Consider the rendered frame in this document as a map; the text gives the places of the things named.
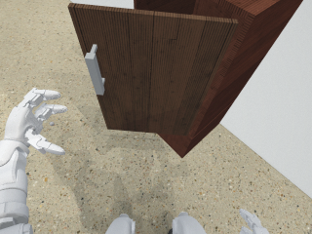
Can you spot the cupboard door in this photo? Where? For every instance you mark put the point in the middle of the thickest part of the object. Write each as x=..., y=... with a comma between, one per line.
x=157, y=66

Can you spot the robot thigh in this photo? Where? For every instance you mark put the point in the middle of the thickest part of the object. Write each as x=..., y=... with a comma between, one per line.
x=122, y=225
x=186, y=224

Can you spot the right robot hand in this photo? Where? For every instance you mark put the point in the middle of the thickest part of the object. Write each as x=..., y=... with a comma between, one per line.
x=253, y=223

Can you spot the handle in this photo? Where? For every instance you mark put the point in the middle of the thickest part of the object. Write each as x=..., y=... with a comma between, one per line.
x=92, y=64

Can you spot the robot left upper arm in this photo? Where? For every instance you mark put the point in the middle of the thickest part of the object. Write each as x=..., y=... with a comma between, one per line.
x=20, y=228

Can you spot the robot right thigh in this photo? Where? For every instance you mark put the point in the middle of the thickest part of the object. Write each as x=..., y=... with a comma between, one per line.
x=186, y=224

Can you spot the robot left thigh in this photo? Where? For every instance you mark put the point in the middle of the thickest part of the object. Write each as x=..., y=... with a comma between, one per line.
x=122, y=225

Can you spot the left robot hand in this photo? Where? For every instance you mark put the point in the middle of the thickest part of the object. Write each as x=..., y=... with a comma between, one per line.
x=21, y=120

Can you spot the robot left forearm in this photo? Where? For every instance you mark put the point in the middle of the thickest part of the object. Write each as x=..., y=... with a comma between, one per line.
x=13, y=183

